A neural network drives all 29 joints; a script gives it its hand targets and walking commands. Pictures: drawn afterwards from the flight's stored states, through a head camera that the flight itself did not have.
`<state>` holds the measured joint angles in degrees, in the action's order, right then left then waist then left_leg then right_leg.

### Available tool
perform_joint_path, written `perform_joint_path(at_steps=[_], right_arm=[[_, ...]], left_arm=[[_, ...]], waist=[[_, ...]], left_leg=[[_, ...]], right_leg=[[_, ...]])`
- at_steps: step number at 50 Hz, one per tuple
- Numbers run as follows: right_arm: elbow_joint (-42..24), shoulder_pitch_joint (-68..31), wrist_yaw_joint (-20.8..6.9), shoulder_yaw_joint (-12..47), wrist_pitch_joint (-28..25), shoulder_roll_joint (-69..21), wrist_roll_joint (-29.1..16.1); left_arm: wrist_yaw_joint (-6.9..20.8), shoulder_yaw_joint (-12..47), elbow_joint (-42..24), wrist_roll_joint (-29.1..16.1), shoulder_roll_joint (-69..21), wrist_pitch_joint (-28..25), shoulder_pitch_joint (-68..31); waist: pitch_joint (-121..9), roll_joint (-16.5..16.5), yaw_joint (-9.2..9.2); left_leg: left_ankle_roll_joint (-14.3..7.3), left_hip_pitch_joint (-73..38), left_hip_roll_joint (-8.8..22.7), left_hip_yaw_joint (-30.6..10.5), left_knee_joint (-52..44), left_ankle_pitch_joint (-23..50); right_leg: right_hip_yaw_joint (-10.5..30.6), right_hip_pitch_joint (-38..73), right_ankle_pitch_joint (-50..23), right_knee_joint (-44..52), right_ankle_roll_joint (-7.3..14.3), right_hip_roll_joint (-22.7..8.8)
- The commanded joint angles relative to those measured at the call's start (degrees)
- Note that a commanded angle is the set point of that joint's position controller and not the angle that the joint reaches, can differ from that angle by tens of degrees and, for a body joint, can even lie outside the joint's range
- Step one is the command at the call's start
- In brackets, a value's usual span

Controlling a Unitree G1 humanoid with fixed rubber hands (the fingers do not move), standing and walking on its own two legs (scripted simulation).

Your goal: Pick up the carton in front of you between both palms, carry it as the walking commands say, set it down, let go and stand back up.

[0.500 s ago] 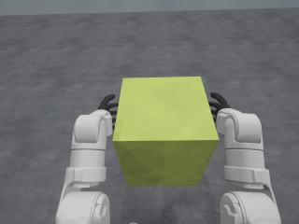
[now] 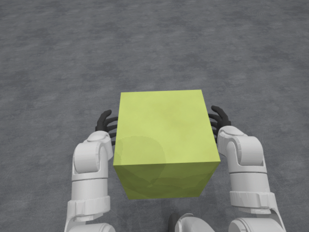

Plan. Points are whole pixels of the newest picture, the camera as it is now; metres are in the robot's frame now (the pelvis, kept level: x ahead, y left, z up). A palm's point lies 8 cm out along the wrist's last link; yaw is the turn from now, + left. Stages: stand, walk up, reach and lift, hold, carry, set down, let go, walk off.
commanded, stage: carry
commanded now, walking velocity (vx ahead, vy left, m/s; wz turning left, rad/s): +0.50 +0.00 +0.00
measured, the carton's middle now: (162, 148) +0.34 -0.02 +0.00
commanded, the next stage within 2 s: none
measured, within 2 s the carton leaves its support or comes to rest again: neither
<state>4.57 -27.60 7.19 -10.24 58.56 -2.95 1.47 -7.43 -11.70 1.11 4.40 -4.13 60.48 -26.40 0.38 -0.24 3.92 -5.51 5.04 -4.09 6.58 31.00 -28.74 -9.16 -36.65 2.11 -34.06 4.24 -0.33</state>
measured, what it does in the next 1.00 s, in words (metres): walks ahead: right foot, then left foot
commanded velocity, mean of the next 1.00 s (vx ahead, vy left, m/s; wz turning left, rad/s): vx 0.50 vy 0.00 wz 0.00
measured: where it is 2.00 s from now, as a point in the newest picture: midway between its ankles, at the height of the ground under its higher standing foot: (143, 90)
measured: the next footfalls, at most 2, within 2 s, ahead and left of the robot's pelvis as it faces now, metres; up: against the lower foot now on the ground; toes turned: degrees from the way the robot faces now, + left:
right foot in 0.02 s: +0.21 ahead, -0.07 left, +0.00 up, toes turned -7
left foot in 0.52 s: +0.53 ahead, +0.15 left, +0.00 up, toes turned +10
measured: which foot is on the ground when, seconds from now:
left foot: down 0.00-0.04, up 0.06-0.50, down 0.52-1.00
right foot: up 0.00-0.00, down 0.02-0.52, up 0.54-1.00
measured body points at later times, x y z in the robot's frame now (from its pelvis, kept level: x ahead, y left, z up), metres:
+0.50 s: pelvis +0.34 +0.04 +0.01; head +0.32 +0.04 +0.46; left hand +0.63 +0.19 +0.11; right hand +0.63 -0.11 +0.11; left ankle +0.48 +0.16 -0.71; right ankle +0.17 -0.06 -0.72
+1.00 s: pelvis +0.65 +0.06 +0.02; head +0.62 +0.07 +0.47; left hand +0.92 +0.21 +0.11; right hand +0.92 -0.10 +0.11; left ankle +0.49 +0.15 -0.72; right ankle +0.82 -0.07 -0.69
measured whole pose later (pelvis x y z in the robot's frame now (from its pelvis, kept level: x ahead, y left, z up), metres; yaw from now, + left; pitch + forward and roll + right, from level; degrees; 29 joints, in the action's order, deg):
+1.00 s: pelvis +0.65 +0.06 +0.02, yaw -1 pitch +3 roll -1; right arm -20.3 -6.8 4.6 -4.7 68.4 -7.4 6.1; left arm -4.7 -5.2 -21.4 6.7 -7.4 69.0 -6.4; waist -8.4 0.2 0.7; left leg -0.1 -6.7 1.0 11.1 11.0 -20.6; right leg -10.1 -34.0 1.9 -32.1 0.1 -5.5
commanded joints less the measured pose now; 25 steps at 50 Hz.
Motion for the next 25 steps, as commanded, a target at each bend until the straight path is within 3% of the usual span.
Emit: perform_joint_path(at_steps=[1,2,3,4,5,6,7,9,13,16,22,24,25], right_arm=[[-7.40,-39.00,-15.25,43.19,-0.07,-59.22,-23.56],[-8.51,-40.65,-15.10,43.00,0.18,-57.97,-23.15],[-7.47,-38.60,-14.81,42.85,1.23,-58.29,-23.21],[-8.10,-37.59,-14.46,42.07,1.86,-56.21,-22.75],[-8.82,-37.95,-14.11,41.48,2.51,-56.45,-22.58],[-9.64,-37.22,-13.74,40.54,3.11,-56.48,-22.03],[-10.06,-35.84,-13.41,39.55,3.83,-56.29,-21.13],[-9.75,-31.68,-12.97,38.41,5.33,-56.59,-19.10],[-9.19,-23.22,-12.61,38.31,7.29,-58.12,-14.76],[-12.40,-21.07,-12.81,40.33,7.94,-59.12,-13.72],[-19.46,-16.99,-14.87,44.80,9.68,-58.26,-16.34],[-19.72,-13.74,-15.76,44.94,10.11,-57.91,-16.82],[-19.21,-11.51,-16.11,44.39,10.30,-57.87,-16.89]], left_arm=[[12.91,41.02,-3.52,-19.74,-54.86,-1.82,-35.06],[12.91,40.44,-4.50,-20.09,-53.64,-1.55,-35.20],[12.77,39.94,-3.35,-19.82,-50.77,-1.25,-35.33],[12.74,40.37,-3.04,-21.26,-52.53,-0.53,-32.75],[12.81,41.39,-5.44,-22.28,-53.56,0.06,-34.71],[13.05,42.36,-7.60,-23.71,-54.76,0.96,-37.04],[13.39,43.21,-9.33,-25.04,-55.86,1.88,-38.80],[14.19,43.67,-11.00,-26.50,-56.81,3.67,-38.22],[16.43,42.63,-11.14,-25.60,-57.68,6.63,-31.31],[17.80,42.37,-11.31,-24.18,-57.48,7.55,-26.46],[18.04,42.62,-14.24,-20.04,-55.02,8.03,-15.58],[17.85,43.16,-15.46,-18.94,-53.96,8.12,-12.19],[17.84,43.52,-15.77,-19.06,-54.57,8.34,-11.04]], waist=[[-29.78,-5.86,-4.88],[-33.21,1.46,-6.00],[-38.01,15.26,-5.99],[-37.21,11.35,-6.23],[-32.57,8.87,-6.05],[-29.86,3.00,-5.16],[-27.54,0.98,-4.55],[-26.63,1.42,-4.66],[-24.06,6.07,-4.94],[-20.00,8.48,-4.94],[-13.16,11.00,-5.39],[-14.44,11.09,-4.86],[-16.87,9.16,-3.92]], left_leg=[[3.16,-3.31,11.84,-1.74,16.43,67.45],[3.99,10.07,9.52,-2.31,25.70,36.97],[7.43,30.52,0.10,-5.06,44.39,-2.99],[5.22,34.09,2.88,-9.11,47.93,-1.49],[4.41,35.96,4.47,-8.84,46.03,2.74],[4.59,35.20,5.94,-8.47,41.67,6.02],[5.21,34.03,7.21,-8.13,36.95,8.00],[6.29,30.23,7.87,-6.40,28.83,9.67],[7.81,31.44,7.02,-1.66,16.46,13.64],[8.20,31.94,6.96,0.49,8.53,19.58],[6.42,25.96,6.51,3.91,-3.24,28.98],[5.29,17.65,5.54,5.79,-5.60,28.31],[5.09,8.64,3.45,8.47,-7.64,26.26]], right_leg=[[-2.53,34.27,-6.87,10.04,2.25,1.83],[12.93,49.31,-16.36,5.80,4.09,-10.73],[38.83,65.24,-17.86,7.31,16.22,-25.06],[40.46,62.84,-8.74,11.32,15.30,-22.90],[34.91,57.67,-8.26,13.44,12.47,-20.04],[29.86,53.20,-10.31,14.64,10.20,-19.09],[26.16,49.28,-10.84,16.05,8.43,-18.15],[21.58,45.35,-10.61,18.76,5.91,-17.07],[13.87,46.11,-18.53,19.98,3.79,-14.56],[9.09,45.51,-18.54,21.04,2.57,-12.46],[3.68,43.28,-19.01,21.48,1.51,-12.15],[1.76,42.08,-24.76,15.82,-0.10,-12.42],[-1.16,38.97,-25.23,8.22,-1.50,-10.75]])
